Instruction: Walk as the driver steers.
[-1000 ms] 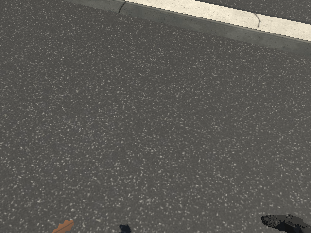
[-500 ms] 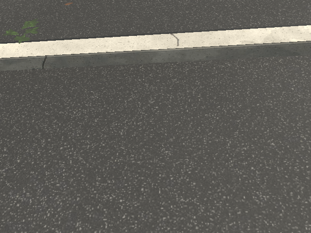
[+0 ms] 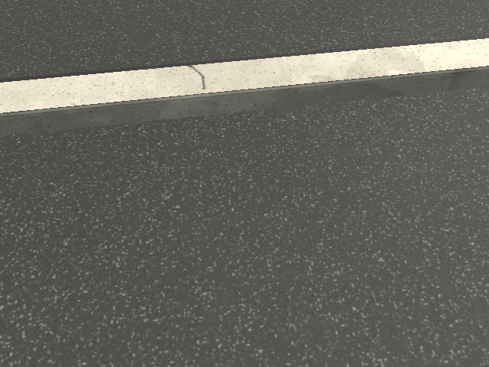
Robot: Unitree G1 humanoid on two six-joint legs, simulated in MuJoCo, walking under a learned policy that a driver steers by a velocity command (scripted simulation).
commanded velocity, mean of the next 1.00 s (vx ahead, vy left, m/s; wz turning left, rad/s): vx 0.50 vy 0.00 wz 0.22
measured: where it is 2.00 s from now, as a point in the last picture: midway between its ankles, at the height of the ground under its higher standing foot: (203, 178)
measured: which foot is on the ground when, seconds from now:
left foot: down 0.00-0.40, up 0.42-0.92, down 0.94-1.00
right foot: up 0.00-0.36, down 0.38-0.94, up 0.96-1.00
